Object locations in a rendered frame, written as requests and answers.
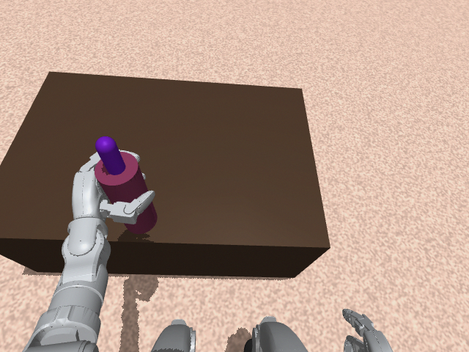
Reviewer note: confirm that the left robot hand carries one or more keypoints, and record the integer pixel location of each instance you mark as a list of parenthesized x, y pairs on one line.
[(90, 200)]

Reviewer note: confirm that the bottle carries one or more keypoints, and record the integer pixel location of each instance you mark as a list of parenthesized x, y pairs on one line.
[(120, 176)]

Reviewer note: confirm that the left robot arm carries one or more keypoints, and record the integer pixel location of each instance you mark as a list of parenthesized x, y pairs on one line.
[(72, 322)]

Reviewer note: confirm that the right robot hand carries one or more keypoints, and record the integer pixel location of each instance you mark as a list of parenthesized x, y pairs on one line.
[(373, 340)]

